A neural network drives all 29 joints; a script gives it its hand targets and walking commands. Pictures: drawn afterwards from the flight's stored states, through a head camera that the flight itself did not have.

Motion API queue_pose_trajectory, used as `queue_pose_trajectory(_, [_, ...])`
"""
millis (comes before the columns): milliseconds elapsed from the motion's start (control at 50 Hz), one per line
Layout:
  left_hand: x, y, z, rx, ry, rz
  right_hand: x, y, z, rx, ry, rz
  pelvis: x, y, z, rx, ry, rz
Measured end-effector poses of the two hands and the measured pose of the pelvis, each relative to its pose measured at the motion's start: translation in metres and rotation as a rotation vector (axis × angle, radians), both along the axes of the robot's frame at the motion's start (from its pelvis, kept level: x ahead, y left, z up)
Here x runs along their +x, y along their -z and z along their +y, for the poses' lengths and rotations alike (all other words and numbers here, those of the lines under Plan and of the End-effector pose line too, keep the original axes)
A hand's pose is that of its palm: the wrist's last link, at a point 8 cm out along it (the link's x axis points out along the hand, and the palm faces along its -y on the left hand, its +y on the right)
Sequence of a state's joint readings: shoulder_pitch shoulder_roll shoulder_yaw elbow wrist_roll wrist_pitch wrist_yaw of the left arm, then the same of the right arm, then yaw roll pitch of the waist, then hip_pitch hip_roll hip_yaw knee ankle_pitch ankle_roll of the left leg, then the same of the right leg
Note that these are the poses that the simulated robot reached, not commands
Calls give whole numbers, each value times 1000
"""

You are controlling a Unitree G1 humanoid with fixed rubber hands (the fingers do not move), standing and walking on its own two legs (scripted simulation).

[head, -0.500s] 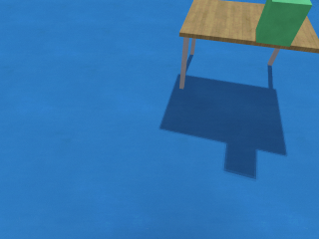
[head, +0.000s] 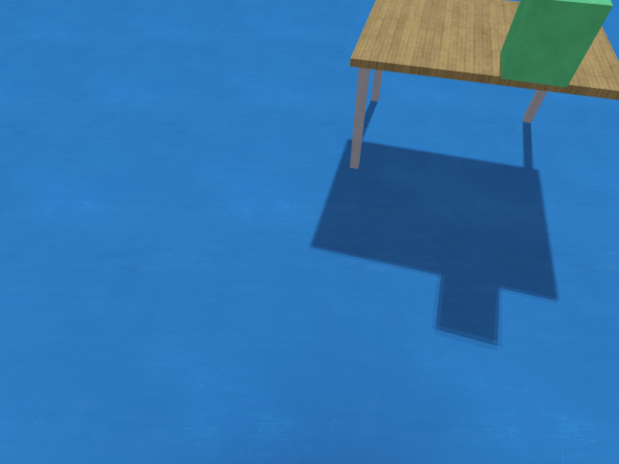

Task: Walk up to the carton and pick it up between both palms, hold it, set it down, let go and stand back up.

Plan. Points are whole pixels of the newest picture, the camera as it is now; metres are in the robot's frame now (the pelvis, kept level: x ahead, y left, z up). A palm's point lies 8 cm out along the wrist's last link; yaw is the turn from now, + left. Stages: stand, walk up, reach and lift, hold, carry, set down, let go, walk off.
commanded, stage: stand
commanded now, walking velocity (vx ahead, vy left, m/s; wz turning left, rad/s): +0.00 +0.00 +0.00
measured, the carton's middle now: (548, 32) +1.33 -0.81 -0.08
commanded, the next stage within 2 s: walk up in 1.14 s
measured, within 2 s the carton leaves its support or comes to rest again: neither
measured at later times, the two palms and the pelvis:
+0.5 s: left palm out of the picture -0.05 +0.21 -0.14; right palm out of the picture -0.04 -0.20 -0.14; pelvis -0.02 +0.00 +0.01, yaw +0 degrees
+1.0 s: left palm out of the picture -0.06 +0.20 -0.14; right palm out of the picture -0.05 -0.19 -0.14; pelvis -0.02 +0.00 +0.01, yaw +0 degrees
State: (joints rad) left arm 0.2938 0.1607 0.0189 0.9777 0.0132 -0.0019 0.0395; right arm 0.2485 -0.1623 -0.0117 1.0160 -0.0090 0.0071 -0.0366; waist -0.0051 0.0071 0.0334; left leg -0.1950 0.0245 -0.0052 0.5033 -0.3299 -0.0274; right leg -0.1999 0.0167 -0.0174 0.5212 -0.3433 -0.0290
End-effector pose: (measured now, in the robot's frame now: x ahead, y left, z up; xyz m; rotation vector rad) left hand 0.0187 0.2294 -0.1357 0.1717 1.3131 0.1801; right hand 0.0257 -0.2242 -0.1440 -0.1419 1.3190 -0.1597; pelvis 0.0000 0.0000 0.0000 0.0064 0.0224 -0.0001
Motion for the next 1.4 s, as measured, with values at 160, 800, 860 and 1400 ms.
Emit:
queue_pose_trajectory(160, [-19, 4, -6, -21, -21, 37, -29, -2, 3, -5, 11, 74, -4, -3, 0, -1, 2, -29])
queue_pose_trajectory(800, [-59, 9, -25, -84, -36, 129, -77, -1, 27, 35, 37, 166, -18, -6, 5, -5, 0, -29])
queue_pose_trajectory(860, [-63, 9, -26, -83, -34, 137, -78, -2, 29, 38, 31, 170, -20, -6, 5, -4, 2, -31])
queue_pose_trajectory(1400, [-70, 6, -24, -75, -3, 129, -75, 1, 18, 29, 47, 78, -26, -4, -1, 8, 51, -28])
